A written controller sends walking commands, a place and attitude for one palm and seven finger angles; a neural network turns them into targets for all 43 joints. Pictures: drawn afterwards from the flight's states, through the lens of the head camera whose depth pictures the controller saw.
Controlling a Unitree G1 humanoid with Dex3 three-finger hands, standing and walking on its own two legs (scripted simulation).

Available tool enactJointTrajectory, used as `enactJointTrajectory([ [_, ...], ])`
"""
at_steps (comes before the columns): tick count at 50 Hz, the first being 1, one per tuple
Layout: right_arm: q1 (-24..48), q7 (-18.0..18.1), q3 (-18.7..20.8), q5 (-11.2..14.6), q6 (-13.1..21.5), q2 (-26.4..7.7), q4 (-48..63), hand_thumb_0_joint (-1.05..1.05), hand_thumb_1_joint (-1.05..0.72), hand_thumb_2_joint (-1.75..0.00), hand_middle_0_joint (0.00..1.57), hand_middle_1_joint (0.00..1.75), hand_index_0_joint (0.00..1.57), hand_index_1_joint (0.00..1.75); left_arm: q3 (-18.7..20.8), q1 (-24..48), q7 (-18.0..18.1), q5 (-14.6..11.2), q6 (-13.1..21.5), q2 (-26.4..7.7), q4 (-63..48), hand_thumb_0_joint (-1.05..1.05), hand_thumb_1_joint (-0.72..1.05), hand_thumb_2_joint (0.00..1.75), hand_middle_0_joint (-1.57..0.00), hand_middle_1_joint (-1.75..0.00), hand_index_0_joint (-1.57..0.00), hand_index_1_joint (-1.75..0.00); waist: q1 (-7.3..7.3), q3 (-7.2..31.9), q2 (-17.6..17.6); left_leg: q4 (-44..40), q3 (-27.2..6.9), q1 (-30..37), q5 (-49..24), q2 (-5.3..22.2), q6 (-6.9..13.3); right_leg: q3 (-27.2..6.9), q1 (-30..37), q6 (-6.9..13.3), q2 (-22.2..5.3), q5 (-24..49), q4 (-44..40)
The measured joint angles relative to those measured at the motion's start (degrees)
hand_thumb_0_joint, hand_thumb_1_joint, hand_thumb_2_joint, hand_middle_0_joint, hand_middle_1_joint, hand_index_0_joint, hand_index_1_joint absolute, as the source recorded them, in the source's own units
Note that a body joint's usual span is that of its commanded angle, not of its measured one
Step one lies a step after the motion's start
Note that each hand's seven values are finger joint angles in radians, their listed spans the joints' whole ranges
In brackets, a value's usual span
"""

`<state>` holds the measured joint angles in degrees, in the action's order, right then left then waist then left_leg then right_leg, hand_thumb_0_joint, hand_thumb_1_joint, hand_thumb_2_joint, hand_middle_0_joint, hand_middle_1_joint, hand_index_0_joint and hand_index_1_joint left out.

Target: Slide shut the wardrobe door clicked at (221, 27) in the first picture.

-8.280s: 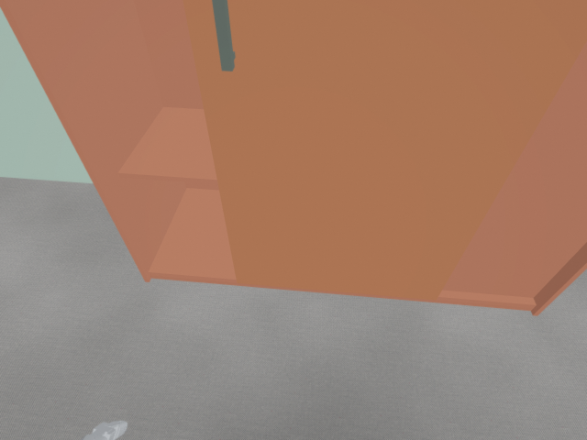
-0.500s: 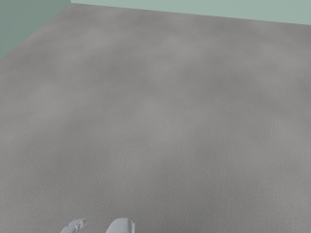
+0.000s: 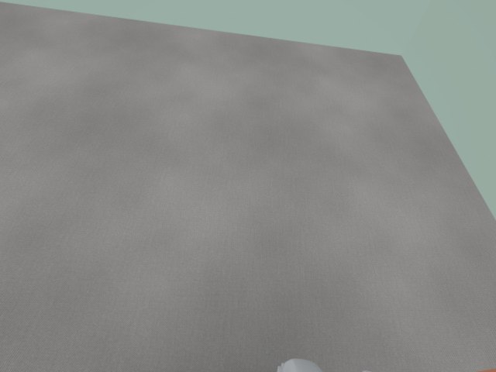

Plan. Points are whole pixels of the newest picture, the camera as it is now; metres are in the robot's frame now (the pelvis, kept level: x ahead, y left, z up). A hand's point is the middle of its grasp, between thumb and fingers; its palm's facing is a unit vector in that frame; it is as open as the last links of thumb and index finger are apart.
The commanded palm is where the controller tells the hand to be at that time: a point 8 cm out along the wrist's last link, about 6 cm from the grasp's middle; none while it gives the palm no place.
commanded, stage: turn to face it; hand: right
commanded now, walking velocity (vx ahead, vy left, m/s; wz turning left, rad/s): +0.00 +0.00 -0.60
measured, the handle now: out of the picture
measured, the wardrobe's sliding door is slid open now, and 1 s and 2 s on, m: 0.37 0.37 0.37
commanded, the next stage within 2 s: none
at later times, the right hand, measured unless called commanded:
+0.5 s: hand out of the picture +0.02 -0.29 -0.17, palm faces +0.36 +0.90 -0.23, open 7.4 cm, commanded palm none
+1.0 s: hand out of the picture +0.04 -0.21 -0.13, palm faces +0.56 +0.78 -0.29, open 7.3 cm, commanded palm none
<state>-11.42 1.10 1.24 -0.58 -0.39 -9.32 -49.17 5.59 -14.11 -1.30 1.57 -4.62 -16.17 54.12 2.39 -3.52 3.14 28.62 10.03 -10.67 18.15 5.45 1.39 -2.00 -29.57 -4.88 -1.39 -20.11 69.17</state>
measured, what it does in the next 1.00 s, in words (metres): steps on the spot, turning right: right foot, then left foot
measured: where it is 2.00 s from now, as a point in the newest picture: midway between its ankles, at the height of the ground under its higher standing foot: outside the picture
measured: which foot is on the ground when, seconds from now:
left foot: down 0.00-0.28, up 0.30-0.80, down 0.82-1.00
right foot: up 0.00-0.24, down 0.26-0.82, up 0.84-1.00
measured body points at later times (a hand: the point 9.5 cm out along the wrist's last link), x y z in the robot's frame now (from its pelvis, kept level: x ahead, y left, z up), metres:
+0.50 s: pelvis +0.02 -0.06 +0.00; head +0.04 -0.09 +0.45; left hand +0.21 +0.15 -0.12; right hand +0.00 -0.33 -0.15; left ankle +0.05 +0.12 -0.64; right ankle +0.00 -0.13 -0.74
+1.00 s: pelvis +0.06 +0.01 +0.00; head +0.10 +0.03 +0.45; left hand +0.23 +0.21 -0.17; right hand +0.01 -0.25 -0.11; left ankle +0.10 +0.09 -0.74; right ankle -0.06 -0.11 -0.64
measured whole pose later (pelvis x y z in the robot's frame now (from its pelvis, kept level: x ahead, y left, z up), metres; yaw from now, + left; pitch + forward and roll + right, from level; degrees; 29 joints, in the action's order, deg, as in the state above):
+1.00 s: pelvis +0.06 +0.01 +0.00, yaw -36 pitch +0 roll -3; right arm -11.1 1.2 1.4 -0.5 -0.9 -9.4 -48.9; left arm 5.9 -15.9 -1.2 1.7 -4.4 -15.9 54.3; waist 2.9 -2.3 3.6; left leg 28.6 8.0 -11.3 17.1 4.5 1.4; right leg -2.7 -30.0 -4.2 0.6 -20.3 68.6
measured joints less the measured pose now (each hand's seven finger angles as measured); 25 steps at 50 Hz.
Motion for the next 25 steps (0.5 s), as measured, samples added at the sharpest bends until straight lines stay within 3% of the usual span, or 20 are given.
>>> enactJointTrajectory([
  [6, -3.43, 0.07, 0.46, -0.48, -0.24, -0.59, -1.73, 0.01, -0.91, -0.89, 0.2, 0.3, 0.21, 0.3, -0.57, 3.1, -0.07, -0.12, -0.38, 0.06, -0.07, 0.01, 0.91, 0.89, -0.19, -0.3, -0.19, -0.3, -1.74, -1.22, -1.33, 0.22, 4.5, 1.54, 1.19, 1.47, -0.66, 2.36, 1.68, -0.34, -1.77, -1.27, -8.94],
  [11, -5.42, -0.03, 1.47, -0.82, -1.0, -2.59, -2.99, 0.01, -0.91, -0.89, 0.2, 0.3, 0.21, 0.3, -1.51, 6.36, -0.22, -0.38, 0.43, 0.89, -1.57, 0.01, 0.91, 0.89, -0.19, -0.3, -0.19, -0.3, -3.82, -2.12, -3.31, 4.1, 7.95, 1.15, 3.97, 3.26, -2.24, 6.74, 6.7, 1.34, -1.49, -2.05, -23.19],
  [13, -6.26, -0.17, 1.95, -0.63, -1.27, -3.74, -3.44, 0.01, -0.91, -0.89, 0.2, 0.3, 0.21, 0.3, -1.89, 7.14, -0.35, -0.34, 1.24, 1.13, -2.8, 0.01, 0.91, 0.89, -0.19, -0.3, -0.19, -0.3, -4.3, -1.95, -4.25, 7.81, 9.13, 0.18, 6.17, 4.53, -3.3, 8.13, 10.06, 2.35, -0.6, 1.74, -30.79],
  [14, -6.43, -0.28, 2.31, -0.37, -1.55, -4.43, -3.77, 0.01, -0.91, -0.89, 0.2, 0.3, 0.21, 0.3, -1.99, 7.6, -0.38, -0.22, 1.94, 1.37, -3.33, 0.01, 0.91, 0.89, -0.19, -0.3, -0.19, -0.3, -4.36, -1.93, -5.19, 11.77, 8.5, -1.53, 7.31, 5.79, -3.76, 8.41, 10.6, 5.03, 0.32, 1.86, -32.21],
  [16, -5.58, -0.16, 2.75, -0.07, -2.82, -5.56, -4.44, 0.01, -0.91, -0.89, 0.2, 0.3, 0.21, 0.3, -2.43, 8.41, -0.24, -0.52, 3.15, 1.98, -4.18, 0.01, 0.91, 0.89, -0.19, -0.3, -0.19, -0.3, -4.69, -2.46, -6.34, 23.6, 2.32, -6.74, 13.66, 5.16, -5.01, 7.89, 9.91, 7.73, 1.31, 0.59, -30.43],
  [18, -4.59, 0.09, 2.99, -0.12, -3.72, -6.02, -4.69, 0.01, -0.91, -0.89, 0.2, 0.3, 0.2, 0.3, -2.94, 8.35, 0.25, -0.6, 3.69, 2.46, -4.67, 0.01, 0.91, 0.89, -0.2, -0.3, -0.19, -0.3, -4.64, -2.29, -6.15, 32.77, -2.05, -11.15, 14.48, 3.33, -5.69, 6.79, 10.76, 8.31, 1.44, 0.81, -31.55],
  [20, -3.19, -0.08, 3.22, -0.14, -3.8, -6.13, -4.48, 0.01, -0.91, -0.89, 0.2, 0.3, 0.2, 0.3, -3.26, 7.79, 0.87, -0.51, 3.8, 2.89, -4.91, 0.01, 0.91, 0.89, -0.2, -0.3, -0.2, -0.3, -4.19, -1.99, -5.65, 37.76, -4.72, -14.48, 10.91, 2.32, -6.29, 5.26, 12.18, 8.02, 1.77, 2.48, -34.4],
  [25, 0.05, -0.69, 3.28, -0.19, -2.86, -5.99, -2.13, 0.01, -0.91, -0.89, 0.2, 0.3, 0.2, 0.3, -3.8, 5.79, 1.07, -0.56, 3.49, 3.81, -4.21, 0.01, 0.91, 0.89, -0.2, -0.3, -0.2, -0.3, -3.59, -0.9, -5.01, 38.43, -8.9, -18.66, 2.42, 1.67, -7.31, 1.89, 15.02, 8.46, 3.16, 6.31, -40.9],
])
